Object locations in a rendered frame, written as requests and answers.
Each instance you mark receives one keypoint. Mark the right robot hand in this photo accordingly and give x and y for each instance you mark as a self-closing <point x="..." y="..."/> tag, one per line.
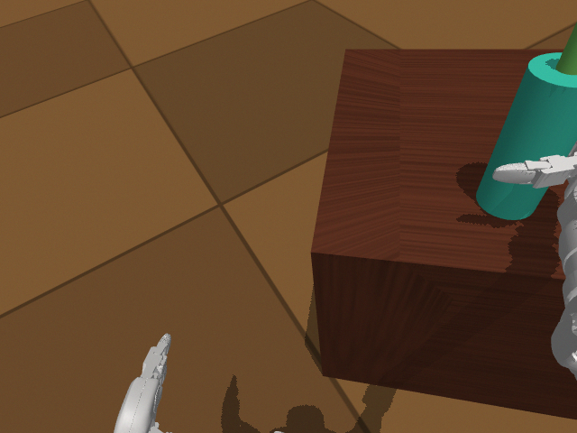
<point x="547" y="171"/>

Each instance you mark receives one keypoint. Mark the right robot arm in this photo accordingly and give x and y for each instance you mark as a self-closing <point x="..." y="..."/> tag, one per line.
<point x="564" y="337"/>

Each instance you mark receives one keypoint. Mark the left robot hand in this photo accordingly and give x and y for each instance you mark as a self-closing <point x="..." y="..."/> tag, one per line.
<point x="138" y="411"/>

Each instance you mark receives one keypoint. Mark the bottle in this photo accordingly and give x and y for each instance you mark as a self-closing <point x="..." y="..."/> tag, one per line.
<point x="542" y="121"/>

